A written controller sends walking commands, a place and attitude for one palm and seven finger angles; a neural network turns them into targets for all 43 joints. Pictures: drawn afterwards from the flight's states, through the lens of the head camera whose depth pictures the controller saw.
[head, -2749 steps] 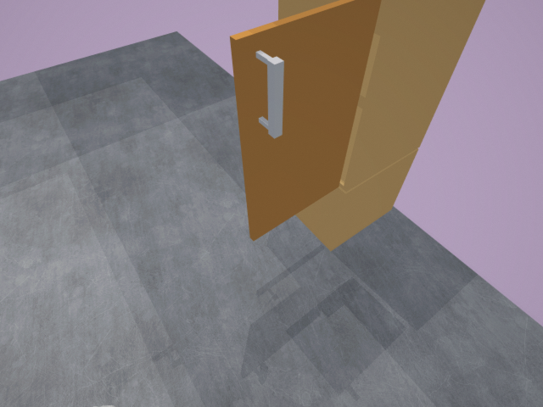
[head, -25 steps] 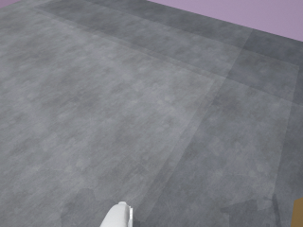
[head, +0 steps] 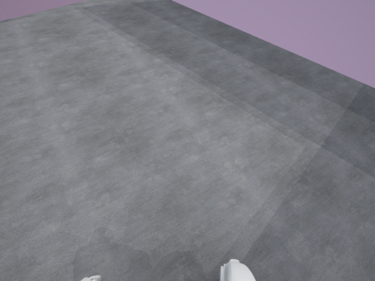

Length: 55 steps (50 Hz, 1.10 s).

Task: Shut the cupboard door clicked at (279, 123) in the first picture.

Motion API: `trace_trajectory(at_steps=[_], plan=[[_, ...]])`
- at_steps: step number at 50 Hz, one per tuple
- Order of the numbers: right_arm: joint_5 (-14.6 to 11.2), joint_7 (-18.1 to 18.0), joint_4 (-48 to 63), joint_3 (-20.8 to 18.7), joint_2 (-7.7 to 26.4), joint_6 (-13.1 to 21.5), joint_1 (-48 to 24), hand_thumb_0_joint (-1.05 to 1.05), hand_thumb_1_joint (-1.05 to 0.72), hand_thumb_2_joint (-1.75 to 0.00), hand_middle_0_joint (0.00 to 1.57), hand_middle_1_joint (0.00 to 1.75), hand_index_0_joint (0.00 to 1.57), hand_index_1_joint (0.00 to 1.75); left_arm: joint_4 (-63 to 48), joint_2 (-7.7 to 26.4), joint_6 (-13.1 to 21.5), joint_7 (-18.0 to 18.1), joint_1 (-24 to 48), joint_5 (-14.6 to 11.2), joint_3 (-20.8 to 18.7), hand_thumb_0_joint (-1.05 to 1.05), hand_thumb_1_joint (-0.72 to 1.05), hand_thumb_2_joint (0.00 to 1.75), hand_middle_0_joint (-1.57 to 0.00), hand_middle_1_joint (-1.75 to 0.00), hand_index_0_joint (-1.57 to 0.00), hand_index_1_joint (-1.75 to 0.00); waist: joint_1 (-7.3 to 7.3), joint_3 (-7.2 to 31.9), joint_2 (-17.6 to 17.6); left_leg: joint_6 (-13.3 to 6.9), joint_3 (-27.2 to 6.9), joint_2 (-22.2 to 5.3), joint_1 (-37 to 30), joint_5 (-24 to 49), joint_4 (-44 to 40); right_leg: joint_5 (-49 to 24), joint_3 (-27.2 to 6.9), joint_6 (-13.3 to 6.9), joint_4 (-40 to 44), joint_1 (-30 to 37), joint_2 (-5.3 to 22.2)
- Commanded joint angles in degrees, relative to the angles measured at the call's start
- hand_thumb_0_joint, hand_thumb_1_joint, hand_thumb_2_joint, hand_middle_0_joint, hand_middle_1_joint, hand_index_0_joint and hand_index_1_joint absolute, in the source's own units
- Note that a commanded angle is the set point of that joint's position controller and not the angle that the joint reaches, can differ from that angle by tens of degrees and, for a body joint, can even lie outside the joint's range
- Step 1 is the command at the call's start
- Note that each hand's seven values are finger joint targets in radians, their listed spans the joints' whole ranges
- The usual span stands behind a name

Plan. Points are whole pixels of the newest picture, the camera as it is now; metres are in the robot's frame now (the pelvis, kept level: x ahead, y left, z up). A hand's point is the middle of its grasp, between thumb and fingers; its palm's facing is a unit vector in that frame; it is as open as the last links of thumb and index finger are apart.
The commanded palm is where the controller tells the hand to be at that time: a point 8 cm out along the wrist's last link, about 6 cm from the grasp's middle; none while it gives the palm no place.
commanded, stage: walk to a spot facing it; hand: left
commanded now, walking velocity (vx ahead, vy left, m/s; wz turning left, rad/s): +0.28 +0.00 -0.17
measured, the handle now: out of the picture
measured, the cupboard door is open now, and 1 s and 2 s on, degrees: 19 19 19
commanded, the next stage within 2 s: turn to face it in 0.04 s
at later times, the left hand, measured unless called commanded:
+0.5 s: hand (142, 232) +0.27 +0.13 -0.18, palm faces -0.11 -0.97 -0.23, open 7.2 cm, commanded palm none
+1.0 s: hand (135, 182) +0.42 +0.18 -0.18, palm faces -0.36 -0.91 -0.21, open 7.4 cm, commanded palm none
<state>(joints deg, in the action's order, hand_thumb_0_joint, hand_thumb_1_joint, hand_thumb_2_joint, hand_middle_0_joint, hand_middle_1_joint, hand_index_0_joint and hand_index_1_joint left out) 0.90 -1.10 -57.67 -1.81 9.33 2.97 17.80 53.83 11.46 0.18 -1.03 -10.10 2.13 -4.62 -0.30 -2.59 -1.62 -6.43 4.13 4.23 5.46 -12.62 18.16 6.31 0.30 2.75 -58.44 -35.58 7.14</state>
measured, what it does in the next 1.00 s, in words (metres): walks ahead, turning right: right foot, then left foot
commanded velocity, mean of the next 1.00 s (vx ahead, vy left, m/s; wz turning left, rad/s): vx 0.02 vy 0.00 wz -0.55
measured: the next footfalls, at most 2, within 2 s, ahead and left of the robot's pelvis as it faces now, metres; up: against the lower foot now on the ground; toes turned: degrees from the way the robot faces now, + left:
right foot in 0.26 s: +0.27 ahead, -0.13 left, +0.00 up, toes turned -6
left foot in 0.76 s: +0.33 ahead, +0.09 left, +0.00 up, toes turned -18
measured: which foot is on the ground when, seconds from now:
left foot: down 0.00-0.30, up 0.32-0.74, down 0.76-1.00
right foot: up 0.00-0.24, down 0.26-0.76, up 0.78-1.00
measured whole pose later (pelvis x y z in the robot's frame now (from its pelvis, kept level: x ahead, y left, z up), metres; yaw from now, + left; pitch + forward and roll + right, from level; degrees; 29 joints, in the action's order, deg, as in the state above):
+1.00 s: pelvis +0.27 +0.01 +0.00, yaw -27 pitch +2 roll -3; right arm 1.7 -1.8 -49.6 -0.7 10.4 -0.5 10.3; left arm 50.9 16.0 -4.4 -1.7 -12.7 1.6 -6.8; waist 1.9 -3.6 -2.1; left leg -1.2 7.8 -5.1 12.5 -15.2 26.2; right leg 22.8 0.1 4.1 -64.9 -29.2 0.8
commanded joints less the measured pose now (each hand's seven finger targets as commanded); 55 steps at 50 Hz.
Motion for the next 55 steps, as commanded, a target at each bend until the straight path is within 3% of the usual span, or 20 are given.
trace_trajectory(at_steps=[1, 8, 12, 13, 14, 15, 17, 19, 21, 25, 32, 35, 36, 37, 38, 39, 40, 41, 44, 55], plan=[[-0.2, -0.8, -0.2, -1.1, 6.3, 1.4, 7.1, 0.00, -0.90, -0.90, 0.20, 0.30, 0.20, 0.30, -2.5, 2.2, 0.4, -0.1, 1.0, -0.7, 0.2, 0.00, 0.90, 0.90, -0.20, -0.30, -0.20, -0.30, -0.79, -3.1, 6.2, -0.4, -8.8, -15.3, -4.0, 21.7, -8.0, -4.6, 0.5, -0.7, 6.0, -4.2, -1.1], [0.8, -1.8, -4.4, -0.6, 5.7, 1.2, 12.9, 0.00, -0.90, -0.90, 0.20, 0.30, 0.20, 0.30, -4.0, 1.0, 1.2, 0.1, 7.5, -1.1, 1.2, 0.00, 0.90, 0.90, -0.20, -0.30, -0.20, -0.30, -2.53, -4.5, 5.7, -1.4, -5.8, -18.2, -11.0, 45.4, -1.2, -0.8, 2.3, -5.4, 19.3, 0.5, -4.3], [0.0, -2.3, -4.3, -1.2, 8.2, 0.8, 9.4, 0.00, -0.90, -0.90, 0.20, 0.30, 0.20, 0.30, 0.3, 3.2, 1.6, 0.8, -8.1, -0.7, 0.3, 0.00, 0.90, 0.90, -0.20, -0.30, -0.20, -0.30, 4.58, 2.8, 5.8, 2.0, -1.9, -17.4, -7.9, 56.1, 16.7, -3.3, 4.6, -8.1, 26.9, 21.5, -9.0], [-0.7, -2.1, -3.3, -1.4, 8.4, 0.8, 7.2, 0.00, -0.90, -0.90, 0.20, 0.30, 0.20, 0.30, 2.4, 5.8, 2.1, 1.0, -15.7, -0.4, -0.6, 0.00, 0.90, 0.90, -0.20, -0.30, -0.20, -0.30, 8.20, 7.1, 1.7, 3.6, 0.6, -13.5, 0.3, 44.7, 29.8, -17.3, 0.4, -10.1, 29.4, 34.0, -5.5], [-1.7, -1.6, -2.2, -1.5, 5.9, 1.1, 9.3, 0.00, -0.90, -0.90, 0.20, 0.30, 0.20, 0.30, 3.8, 10.9, 2.8, 1.5, -21.1, -0.1, -1.8, 0.00, 0.90, 0.90, -0.20, -0.30, -0.20, -0.30, 8.07, 15.1, -9.9, 6.4, 3.7, -2.6, 15.8, 4.3, 50.0, -44.0, -21.5, -17.7, 29.8, 48.8, 10.6], [-1.7, -1.8, -2.0, -1.4, 6.3, 0.7, 9.7, 0.00, -0.90, -0.90, 0.20, 0.30, 0.20, 0.30, 3.5, 12.2, 2.5, 1.8, -20.1, -1.6, -1.5, 0.00, 0.90, 0.90, -0.20, -0.30, -0.20, -0.30, 6.25, 15.9, -9.3, 7.0, -1.8, -0.3, 20.5, -23.0, 60.5, -49.5, -29.7, -23.4, 35.1, 46.8, 16.8], [-0.8, -1.5, -0.2, -1.4, 4.8, -0.6, 3.0, 0.00, -0.90, -0.90, 0.20, 0.30, 0.20, 0.30, 0.1, 7.7, 1.4, 3.0, -10.1, -1.5, -1.1, 0.00, 0.90, 0.90, -0.20, -0.30, -0.20, -0.30, 3.90, 5.6, -3.5, 7.0, -6.6, -6.2, 25.8, -17.5, 59.5, -35.9, -24.0, -21.3, 38.1, 34.1, 12.5], [-0.4, -1.0, 0.4, -0.8, 3.0, -2.3, 2.0, 0.00, -0.90, -0.90, 0.20, 0.30, 0.20, 0.30, -1.4, 6.4, 1.5, 3.1, -4.7, -1.5, -0.6, 0.00, 0.90, 0.90, -0.20, -0.30, -0.20, -0.30, -0.48, 4.1, 3.3, 8.2, -6.3, -8.4, 22.2, -13.2, 53.7, -28.2, -16.2, -17.5, 40.2, 23.9, 8.4], [0.1, -0.6, 0.3, -0.9, 1.4, -3.8, 3.5, 0.00, -0.90, -0.90, 0.20, 0.30, 0.20, 0.30, -1.7, 6.3, 1.7, 3.0, -3.1, -1.0, -0.9, 0.00, 0.90, 0.90, -0.20, -0.30, -0.20, -0.30, -2.08, 4.4, 1.8, 9.0, -4.8, -8.2, 19.5, -9.8, 49.0, -22.0, -13.0, -14.5, 41.3, 18.5, 4.9], [0.4, -0.2, 3.7, -1.6, 3.8, -4.5, -0.7, 0.00, -0.90, -0.90, 0.20, 0.30, 0.20, 0.30, -1.7, 7.1, 1.2, 2.0, -4.5, -0.9, -1.2, 0.00, 0.90, 0.90, -0.20, -0.30, -0.20, -0.30, -1.10, 5.3, -4.4, 10.1, -4.8, -7.7, 22.8, -5.7, 42.9, -11.6, -15.5, -13.2, 41.8, 19.4, 2.4], [-0.5, -0.5, 9.5, -1.7, 5.5, -3.4, -10.8, 0.00, -0.90, -0.90, 0.20, 0.30, 0.20, 0.30, -3.3, 10.1, 0.1, 1.7, -6.4, -0.6, -2.5, 0.00, 0.90, 0.90, -0.20, -0.30, -0.20, -0.30, 1.68, 6.3, -6.6, 10.7, -4.7, -5.1, 20.4, -10.4, 27.5, -19.1, -22.7, -13.7, 37.0, 25.1, 3.1], [-0.9, -0.9, 9.7, -1.8, 6.5, -3.0, -8.6, 0.00, -0.90, -0.90, 0.20, 0.30, 0.20, 0.30, -4.4, 10.4, -0.6, 1.9, -4.5, -0.8, -2.8, 0.00, 0.90, 0.90, -0.20, -0.30, -0.20, -0.30, 0.08, 7.0, -7.2, 10.2, -5.5, -3.9, 10.7, -5.6, 15.0, -18.4, -24.2, -11.1, 33.2, 21.5, 1.3], [-1.0, -1.0, 9.0, -2.1, 7.5, -2.6, -5.8, 0.00, -0.90, -0.90, 0.20, 0.30, 0.20, 0.30, -5.0, 9.8, -0.9, 2.0, -3.1, -1.0, -2.6, 0.00, 0.90, 0.90, -0.20, -0.30, -0.20, -0.30, -1.49, 7.5, -5.1, 10.0, -5.4, -5.4, 3.0, -0.3, 7.9, -11.9, -22.5, -8.7, 30.9, 16.3, -0.8], [-0.4, -1.3, 9.0, -2.5, 10.8, -1.9, -4.5, 0.00, -0.90, -0.90, 0.20, 0.30, 0.20, 0.30, -6.1, 7.4, -1.2, 1.8, -3.5, -1.6, -2.1, 0.00, 0.90, 0.90, -0.20, -0.30, -0.20, -0.30, -1.68, 8.2, 3.6, 7.9, -12.0, -13.5, -4.4, 2.3, 1.3, 0.8, -17.5, -5.8, 25.5, 9.1, -6.9], [0.4, -1.3, 10.1, -3.4, 16.0, -1.8, -3.8, 0.00, -0.90, -0.90, 0.20, 0.30, 0.20, 0.30, -7.1, 5.2, -1.1, 1.2, -4.4, -2.1, -1.5, 0.00, 0.90, 0.90, -0.20, -0.30, -0.20, -0.30, -1.44, 7.9, 17.9, 1.7, -25.5, -27.7, -7.6, 13.9, -1.5, 26.1, -7.6, -2.4, 12.6, 1.0, -12.9], [0.8, -1.5, 10.5, -3.2, 16.1, -2.3, -3.2, 0.00, -0.90, -0.90, 0.20, 0.30, 0.20, 0.30, -7.4, 7.2, -1.3, 1.1, -2.6, -1.4, -1.6, 0.00, 0.90, 0.90, -0.20, -0.30, -0.20, -0.30, -2.16, 5.6, 12.6, -3.0, -25.9, -32.0, -2.2, 20.8, -0.5, 29.6, -4.9, -1.4, 1.5, 2.2, -9.8], [1.1, -1.4, 12.0, -2.5, 14.7, -2.6, -6.5, 0.00, -0.90, -0.90, 0.20, 0.30, 0.20, 0.30, -7.4, 7.2, -1.5, 0.8, -5.7, -1.1, -2.1, 0.00, 0.90, 0.90, -0.20, -0.30, -0.20, -0.30, 0.31, 5.5, 8.0, -4.0, -21.1, -30.5, 2.2, 15.2, -1.3, 26.1, -4.2, -0.9, -4.2, 3.8, -8.3], [1.1, -1.5, 12.7, -2.1, 13.1, -2.1, -9.6, 0.00, -0.90, -0.90, 0.20, 0.30, 0.20, 0.30, -6.3, 7.8, -2.1, 0.5, -5.8, -0.4, -2.5, 0.00, 0.90, 0.90, -0.20, -0.30, -0.20, -0.30, 1.57, 4.6, 12.1, -2.8, -19.2, -27.4, 3.2, 17.8, -1.4, 24.2, -3.8, -0.4, -7.7, 2.2, -8.0], [0.9, -1.6, 13.1, -1.4, 11.6, -2.3, -9.9, 0.00, -0.90, -0.90, 0.20, 0.30, 0.20, 0.30, -6.2, 7.4, -3.2, -0.4, -5.3, -0.8, -2.6, 0.00, 0.90, 0.90, -0.20, -0.30, -0.20, -0.30, 1.92, 2.7, 11.6, -0.2, -8.6, -22.5, 4.9, 20.8, -0.4, 18.0, -2.5, 0.8, -11.3, 3.0, -6.1], [0.9, -1.0, 8.2, -3.4, 14.5, -2.6, 0.3, 0.00, -0.90, -0.90, 0.20, 0.30, 0.20, 0.30, -8.7, 4.8, -2.9, -1.3, 3.0, -1.0, -0.7, 0.00, 0.90, 0.90, -0.20, -0.30, -0.20, -0.30, -2.65, 6.0, 15.5, -0.3, 1.0, -23.7, -5.3, 34.8, 6.7, 17.8, 5.3, -0.4, 11.9, 9.3, -6.3]])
